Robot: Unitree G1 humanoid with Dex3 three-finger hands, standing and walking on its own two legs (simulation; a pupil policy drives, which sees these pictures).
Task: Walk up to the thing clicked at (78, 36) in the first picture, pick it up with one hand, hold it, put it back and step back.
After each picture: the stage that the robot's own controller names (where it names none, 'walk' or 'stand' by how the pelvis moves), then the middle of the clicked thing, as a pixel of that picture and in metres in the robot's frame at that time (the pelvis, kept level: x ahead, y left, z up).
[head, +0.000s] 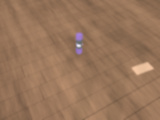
stand; (79, 43) +1.32 +0.06 -0.65
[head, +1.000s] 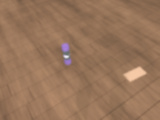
walk; (66, 54) +1.19 +0.25 -0.64
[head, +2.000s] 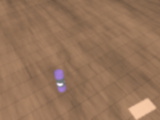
walk; (60, 81) +0.78 +0.26 -0.64
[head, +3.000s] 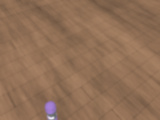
walk; (51, 113) +0.50 +0.19 -0.64
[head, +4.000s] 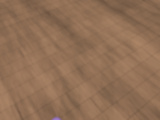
stand; out of the picture +0.39 +0.19 -0.64
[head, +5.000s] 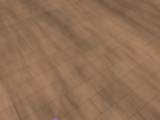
stand; out of the picture +0.38 +0.19 -0.64
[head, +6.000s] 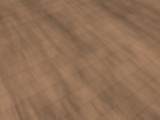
stand; out of the picture +0.39 +0.18 -0.65
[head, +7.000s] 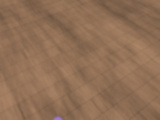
stand; out of the picture +0.42 +0.19 -0.66
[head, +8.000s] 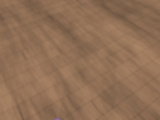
stand; out of the picture +0.40 +0.19 -0.66
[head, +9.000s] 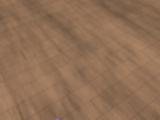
stand; out of the picture +0.40 +0.19 -0.66
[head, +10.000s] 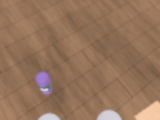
go down; (44, 84) +0.45 +0.18 -0.47
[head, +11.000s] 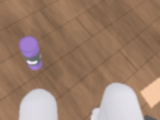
go down; (32, 55) +0.50 +0.19 -0.28
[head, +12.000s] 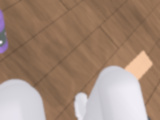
close in; out of the picture +0.49 +0.22 -0.19
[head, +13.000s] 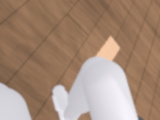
close; out of the picture +0.49 +0.25 -0.17
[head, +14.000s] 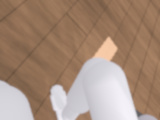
lift; out of the picture +0.45 +0.24 -0.17
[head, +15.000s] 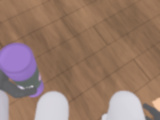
lift; (26, 76) +0.33 +0.19 -0.02
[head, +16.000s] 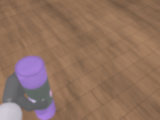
hold; (39, 92) +0.30 +0.15 +0.05
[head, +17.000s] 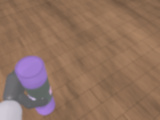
hold; (39, 90) +0.31 +0.15 +0.04
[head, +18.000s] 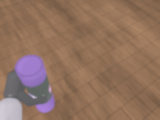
crouch; (39, 88) +0.32 +0.15 +0.02
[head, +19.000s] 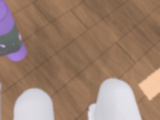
crouch; (7, 36) +0.48 +0.19 -0.05
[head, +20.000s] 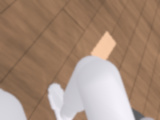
lower; out of the picture +0.47 +0.25 -0.18
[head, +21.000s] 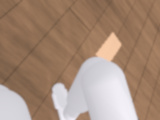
lower; out of the picture +0.47 +0.25 -0.18
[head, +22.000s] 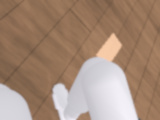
lower; out of the picture +0.46 +0.25 -0.18
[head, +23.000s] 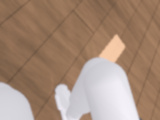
lower; out of the picture +0.45 +0.24 -0.17
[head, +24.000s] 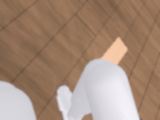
draw back; out of the picture +0.45 +0.22 -0.17
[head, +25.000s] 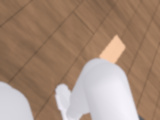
rise; out of the picture +0.45 +0.22 -0.18
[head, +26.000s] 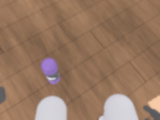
walk; (51, 72) +0.45 +0.16 -0.37
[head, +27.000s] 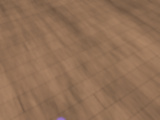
stand; out of the picture +0.39 +0.14 -0.60
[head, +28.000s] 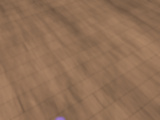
stand; out of the picture +0.39 +0.15 -0.60
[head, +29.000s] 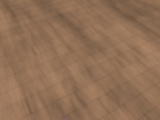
stand; out of the picture +0.40 +0.13 -0.64
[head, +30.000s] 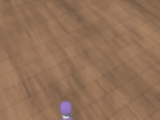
walk; (66, 112) +0.44 +0.10 -0.63
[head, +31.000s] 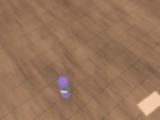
walk; (64, 87) +0.58 +0.16 -0.62
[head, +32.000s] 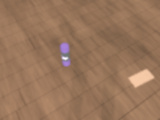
walk; (65, 55) +0.90 +0.18 -0.62
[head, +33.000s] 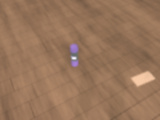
stand; (74, 55) +1.09 +0.12 -0.63
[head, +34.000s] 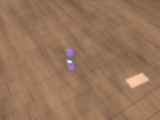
stand; (70, 59) +1.10 +0.15 -0.66
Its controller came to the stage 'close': yes
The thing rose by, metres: 0.69
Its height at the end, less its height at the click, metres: +0.00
